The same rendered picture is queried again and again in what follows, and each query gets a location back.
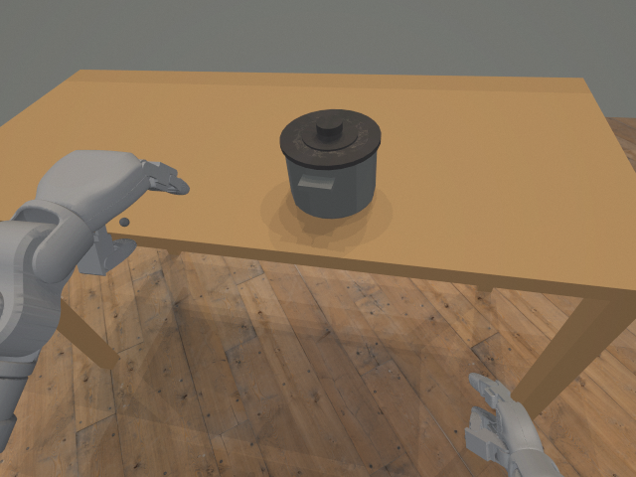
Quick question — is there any robot left forearm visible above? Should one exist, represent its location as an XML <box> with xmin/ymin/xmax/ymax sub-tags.
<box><xmin>0</xmin><ymin>200</ymin><xmax>94</xmax><ymax>453</ymax></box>

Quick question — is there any table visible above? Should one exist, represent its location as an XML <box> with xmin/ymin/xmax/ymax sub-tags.
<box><xmin>0</xmin><ymin>70</ymin><xmax>636</xmax><ymax>421</ymax></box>

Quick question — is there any pot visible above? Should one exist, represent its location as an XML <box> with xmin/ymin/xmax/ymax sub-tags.
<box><xmin>285</xmin><ymin>151</ymin><xmax>377</xmax><ymax>219</ymax></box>

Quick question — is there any robot left hand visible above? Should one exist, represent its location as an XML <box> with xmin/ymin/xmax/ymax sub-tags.
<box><xmin>35</xmin><ymin>150</ymin><xmax>190</xmax><ymax>276</ymax></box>

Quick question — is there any robot right hand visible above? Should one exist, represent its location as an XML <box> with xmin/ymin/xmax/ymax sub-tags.
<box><xmin>465</xmin><ymin>373</ymin><xmax>544</xmax><ymax>472</ymax></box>

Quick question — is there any robot right forearm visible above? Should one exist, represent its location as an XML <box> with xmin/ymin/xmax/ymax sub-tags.
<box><xmin>508</xmin><ymin>449</ymin><xmax>564</xmax><ymax>477</ymax></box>

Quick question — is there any lid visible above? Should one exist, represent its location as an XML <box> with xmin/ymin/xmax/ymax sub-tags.
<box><xmin>280</xmin><ymin>109</ymin><xmax>382</xmax><ymax>170</ymax></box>

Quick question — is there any knob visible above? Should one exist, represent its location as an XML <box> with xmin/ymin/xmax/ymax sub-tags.
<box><xmin>316</xmin><ymin>115</ymin><xmax>343</xmax><ymax>137</ymax></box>

